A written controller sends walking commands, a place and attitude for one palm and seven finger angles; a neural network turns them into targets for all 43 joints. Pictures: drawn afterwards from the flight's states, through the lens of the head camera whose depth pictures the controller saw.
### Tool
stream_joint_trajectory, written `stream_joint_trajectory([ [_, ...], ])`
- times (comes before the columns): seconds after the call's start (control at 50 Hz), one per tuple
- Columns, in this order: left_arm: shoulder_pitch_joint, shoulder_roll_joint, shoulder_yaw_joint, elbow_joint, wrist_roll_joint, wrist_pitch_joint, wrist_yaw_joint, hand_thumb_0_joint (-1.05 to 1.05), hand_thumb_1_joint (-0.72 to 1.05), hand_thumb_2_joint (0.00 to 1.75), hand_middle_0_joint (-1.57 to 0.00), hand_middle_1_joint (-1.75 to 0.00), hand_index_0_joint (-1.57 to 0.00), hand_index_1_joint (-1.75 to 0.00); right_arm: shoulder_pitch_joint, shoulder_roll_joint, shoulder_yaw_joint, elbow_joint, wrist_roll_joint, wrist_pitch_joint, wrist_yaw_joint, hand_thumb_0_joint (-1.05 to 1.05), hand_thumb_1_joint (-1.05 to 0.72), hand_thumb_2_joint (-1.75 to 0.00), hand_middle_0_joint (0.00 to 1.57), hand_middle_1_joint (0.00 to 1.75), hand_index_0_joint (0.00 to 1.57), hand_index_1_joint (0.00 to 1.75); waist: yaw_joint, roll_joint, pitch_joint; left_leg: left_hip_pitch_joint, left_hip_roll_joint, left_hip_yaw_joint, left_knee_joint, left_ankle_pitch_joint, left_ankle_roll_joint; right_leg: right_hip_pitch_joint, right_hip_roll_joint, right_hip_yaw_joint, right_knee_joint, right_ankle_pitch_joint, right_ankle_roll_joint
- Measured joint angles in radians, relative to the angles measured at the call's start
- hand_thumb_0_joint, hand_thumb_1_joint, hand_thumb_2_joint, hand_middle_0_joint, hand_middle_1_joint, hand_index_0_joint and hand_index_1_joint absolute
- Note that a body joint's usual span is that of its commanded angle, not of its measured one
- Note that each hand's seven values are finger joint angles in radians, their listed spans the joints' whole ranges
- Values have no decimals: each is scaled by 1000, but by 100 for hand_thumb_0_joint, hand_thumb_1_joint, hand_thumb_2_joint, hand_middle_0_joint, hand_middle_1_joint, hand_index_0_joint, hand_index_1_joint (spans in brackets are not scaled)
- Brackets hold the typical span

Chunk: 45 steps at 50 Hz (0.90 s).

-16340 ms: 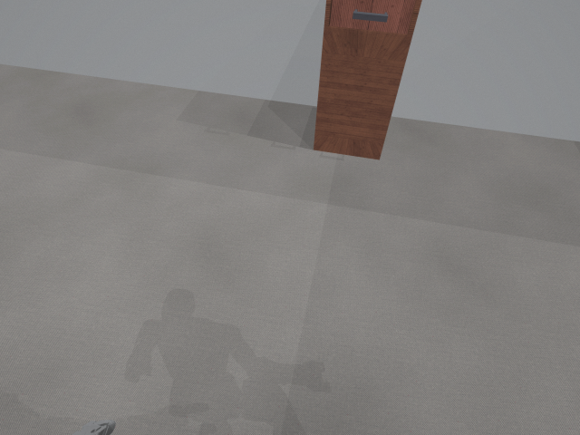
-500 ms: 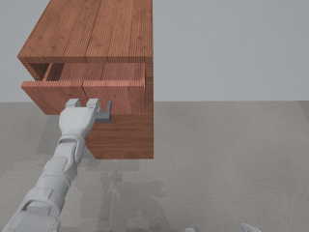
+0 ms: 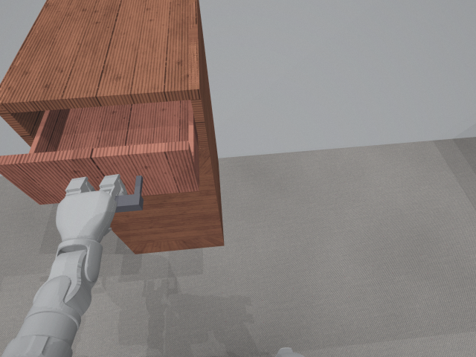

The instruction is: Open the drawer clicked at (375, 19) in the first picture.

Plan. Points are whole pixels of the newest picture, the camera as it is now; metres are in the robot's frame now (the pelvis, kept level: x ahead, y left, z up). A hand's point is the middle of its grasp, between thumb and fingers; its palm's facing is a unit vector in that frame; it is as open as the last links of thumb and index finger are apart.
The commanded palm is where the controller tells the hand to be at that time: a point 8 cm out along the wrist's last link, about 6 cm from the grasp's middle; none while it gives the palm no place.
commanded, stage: pull the drawer open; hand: left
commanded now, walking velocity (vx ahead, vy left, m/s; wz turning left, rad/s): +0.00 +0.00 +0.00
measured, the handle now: (104, 194) +0.40 +0.25 +0.01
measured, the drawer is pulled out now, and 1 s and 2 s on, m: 0.12 0.23 0.30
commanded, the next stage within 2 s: open the thumb to release the handle in 1.54 s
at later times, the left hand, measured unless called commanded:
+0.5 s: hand (95, 266) +0.27 +0.25 -0.02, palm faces -0.03 -0.03 -1.00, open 5.5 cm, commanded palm +0.26 +0.24 +0.03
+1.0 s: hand (93, 289) +0.24 +0.24 -0.02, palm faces -0.02 -0.07 -1.00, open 5.6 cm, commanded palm +0.19 +0.24 +0.03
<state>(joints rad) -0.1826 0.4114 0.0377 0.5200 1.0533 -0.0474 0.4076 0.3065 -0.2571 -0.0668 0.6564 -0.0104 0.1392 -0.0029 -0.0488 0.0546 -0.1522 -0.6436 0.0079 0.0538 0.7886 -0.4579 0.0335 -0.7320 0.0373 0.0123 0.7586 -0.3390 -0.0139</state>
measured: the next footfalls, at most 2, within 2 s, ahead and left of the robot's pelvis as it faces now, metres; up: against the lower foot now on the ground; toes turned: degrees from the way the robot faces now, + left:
none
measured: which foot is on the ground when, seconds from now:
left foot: down 0.00-1.00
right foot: down 0.00-1.00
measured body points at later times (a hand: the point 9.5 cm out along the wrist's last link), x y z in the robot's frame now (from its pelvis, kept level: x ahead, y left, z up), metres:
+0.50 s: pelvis -0.01 -0.01 +0.00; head +0.04 -0.02 +0.45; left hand +0.27 +0.24 +0.04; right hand +0.21 -0.22 -0.11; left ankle -0.06 +0.09 -0.70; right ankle +0.01 -0.11 -0.70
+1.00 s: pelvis -0.01 -0.02 +0.00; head +0.05 -0.03 +0.45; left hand +0.23 +0.24 +0.04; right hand +0.13 -0.28 -0.12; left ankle -0.06 +0.09 -0.70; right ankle +0.01 -0.11 -0.70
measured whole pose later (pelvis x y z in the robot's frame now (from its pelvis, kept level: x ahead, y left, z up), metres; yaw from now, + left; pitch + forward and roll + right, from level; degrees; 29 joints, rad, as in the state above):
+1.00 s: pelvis -0.01 -0.02 +0.00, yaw +1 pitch +13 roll +0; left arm 0.26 0.35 0.02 0.15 1.05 0.01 0.44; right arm 0.21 -0.26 -0.06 0.62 -0.03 0.08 -0.01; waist -0.02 0.04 -0.14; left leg -0.56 0.01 0.05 0.80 -0.46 0.01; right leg -0.67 0.04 0.01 0.80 -0.37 -0.04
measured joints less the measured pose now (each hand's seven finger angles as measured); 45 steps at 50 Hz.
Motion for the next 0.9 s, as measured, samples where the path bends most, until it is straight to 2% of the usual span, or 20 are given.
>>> stream_joint_trajectory([
  [0.12,167,-23,-31,-157,-3,45,27,2,76,80,-31,-135,-42,-135,-30,-6,-2,-4,-1,-16,1,1,-90,-90,20,29,20,30,3,-4,5,45,-2,1,-19,0,1,44,-2,2,-15,-3,2],
  [0.24,276,-55,-80,-253,5,83,41,2,74,81,-31,-135,-42,-135,-101,-1,7,-29,-6,-43,4,1,-90,-90,20,29,20,30,26,-2,3,76,-9,-10,-11,-10,2,79,-9,-8,-6,-18,4],
  [0.36,196,-76,-142,-187,51,84,48,1,74,84,-34,-135,-42,-135,-170,7,24,-34,-15,-55,-16,1,-90,-90,20,29,20,30,81,-6,8,70,-23,-41,24,-16,-2,84,-27,-39,30,-38,0],
  [0.48,134,-78,-151,-126,50,88,0,1,73,84,-36,-135,-42,-135,-203,37,46,-51,-17,-57,-26,1,-90,-90,20,29,20,30,97,-5,9,78,-25,-50,24,-8,-9,92,-30,-48,37,-38,-8],
  [0.58,110,-69,-124,-96,46,49,-22,1,72,83,-37,-135,-42,-135,-185,50,55,-49,-22,-60,-34,1,-90,-90,20,30,20,30,98,-9,11,74,-23,-52,24,-3,-15,86,-28,-50,44,-36,-15],
  [0.7,101,-54,-87,-83,53,9,-11,1,72,84,-37,-135,-42,-135,-144,40,43,-22,-23,-56,-37,1,-90,-90,20,30,20,30,90,-12,13,46,-19,-52,42,-3,-22,55,-24,-51,64,-36,-23],
  [0.78,140,-44,-61,-111,39,16,-7,1,73,82,-36,-135,-42,-135,-119,28,29,-12,-19,-51,-32,1,-90,-90,20,30,20,30,71,-10,17,45,-12,-40,38,-1,-24,47,-16,-39,63,-30,-25],
  [0.9,291,-47,-26,-238,1,46,5,3,73,78,-33,-135,-42,-135,-90,7,14,-23,-15,-57,-19,1,-90,-90,20,29,20,30,39,-9,16,69,-3,-14,11,2,-24,57,-4,-14,45,-22,-24],
])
